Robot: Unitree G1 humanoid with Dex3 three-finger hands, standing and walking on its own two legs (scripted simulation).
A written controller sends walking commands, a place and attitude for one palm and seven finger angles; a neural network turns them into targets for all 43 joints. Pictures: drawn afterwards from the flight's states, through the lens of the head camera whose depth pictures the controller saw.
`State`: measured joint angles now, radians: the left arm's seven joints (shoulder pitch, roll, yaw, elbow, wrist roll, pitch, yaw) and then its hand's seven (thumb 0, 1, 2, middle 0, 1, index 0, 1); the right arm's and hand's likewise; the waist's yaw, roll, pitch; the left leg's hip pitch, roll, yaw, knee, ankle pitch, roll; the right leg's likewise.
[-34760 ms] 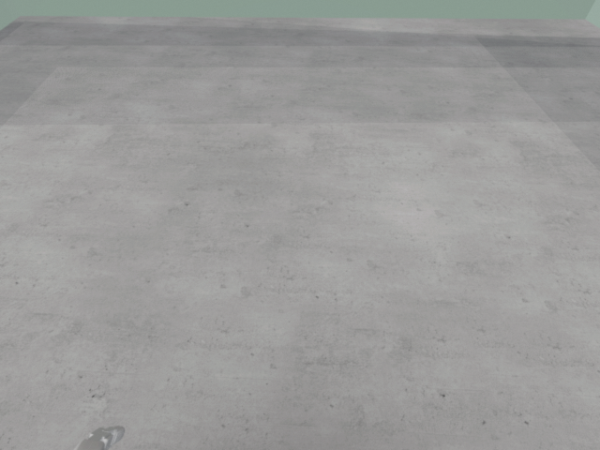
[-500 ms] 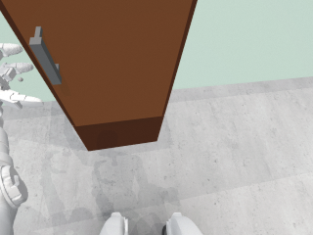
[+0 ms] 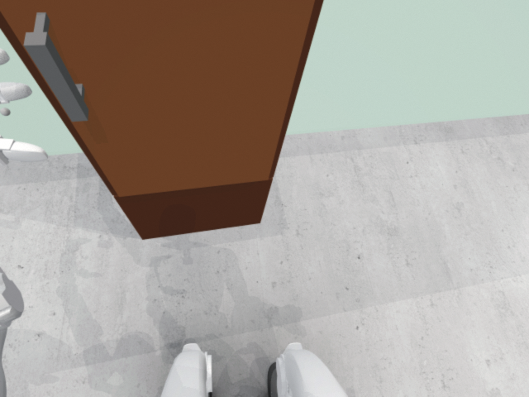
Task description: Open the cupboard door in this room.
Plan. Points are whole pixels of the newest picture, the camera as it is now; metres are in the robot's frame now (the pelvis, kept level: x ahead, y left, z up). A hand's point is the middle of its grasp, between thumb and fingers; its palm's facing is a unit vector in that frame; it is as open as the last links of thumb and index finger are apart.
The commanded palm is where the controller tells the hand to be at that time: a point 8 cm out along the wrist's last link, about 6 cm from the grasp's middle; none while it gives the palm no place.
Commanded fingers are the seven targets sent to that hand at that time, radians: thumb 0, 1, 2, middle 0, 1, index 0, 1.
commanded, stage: move the hooked fingers beside the handle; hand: left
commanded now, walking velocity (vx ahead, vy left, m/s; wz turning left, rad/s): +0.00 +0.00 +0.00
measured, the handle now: (62, 71) +0.54 +0.26 +0.10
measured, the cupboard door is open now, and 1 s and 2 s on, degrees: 0 0 0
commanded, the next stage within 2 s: slide the fingers in behind the handle in 0.12 s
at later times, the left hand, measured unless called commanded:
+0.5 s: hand (29, 106) +0.49 +0.30 +0.09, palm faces +0.09 -1.00 +0.02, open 13.9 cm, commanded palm +0.47 +0.33 +0.09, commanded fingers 0.00 -0.50 0.30 -0.30 -1.20 -0.30 -1.20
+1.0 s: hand (62, 108) +0.48 +0.25 +0.10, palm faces +0.11 -0.99 +0.00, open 13.9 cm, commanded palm +0.46 +0.30 +0.09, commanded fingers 0.00 -0.50 0.30 -0.30 -1.20 -0.30 -1.20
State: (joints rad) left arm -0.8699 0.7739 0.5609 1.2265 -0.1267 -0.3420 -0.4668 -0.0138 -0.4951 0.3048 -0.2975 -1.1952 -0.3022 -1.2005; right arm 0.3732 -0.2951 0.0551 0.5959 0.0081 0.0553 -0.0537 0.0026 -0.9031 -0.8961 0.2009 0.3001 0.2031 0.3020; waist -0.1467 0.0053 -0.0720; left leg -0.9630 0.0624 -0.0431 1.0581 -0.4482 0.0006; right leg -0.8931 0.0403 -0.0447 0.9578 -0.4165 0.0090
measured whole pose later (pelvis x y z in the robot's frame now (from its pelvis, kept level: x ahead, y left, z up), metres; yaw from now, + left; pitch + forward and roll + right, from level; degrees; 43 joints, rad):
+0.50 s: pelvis +0.01 +0.01 +0.00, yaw +0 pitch +21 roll -5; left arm -0.81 0.65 0.52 1.11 -0.15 -0.31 -0.41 -0.01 -0.49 0.30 -0.30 -1.20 -0.30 -1.20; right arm 0.40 -0.27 0.05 0.60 0.00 0.07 -0.03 0.00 -0.90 -0.90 0.20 0.30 0.20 0.30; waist -0.14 0.02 -0.10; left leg -0.94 0.05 -0.03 1.04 -0.46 0.02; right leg -0.86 0.03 -0.03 0.92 -0.42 0.03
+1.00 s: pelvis +0.01 +0.00 +0.01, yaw +0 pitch +19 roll -3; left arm -0.80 0.55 0.46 1.11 -0.14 -0.37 -0.31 -0.01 -0.50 0.30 -0.30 -1.20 -0.30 -1.20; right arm 0.37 -0.27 0.04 0.61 0.00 0.06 -0.02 0.00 -0.90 -0.90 0.20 0.30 0.20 0.30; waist -0.13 0.02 -0.10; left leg -0.90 0.05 -0.03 1.02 -0.45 0.00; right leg -0.84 0.03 -0.03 0.94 -0.43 0.01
